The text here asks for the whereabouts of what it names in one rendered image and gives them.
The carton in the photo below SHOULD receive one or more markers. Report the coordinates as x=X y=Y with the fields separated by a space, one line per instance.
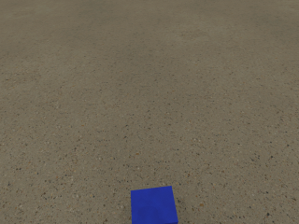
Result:
x=153 y=206

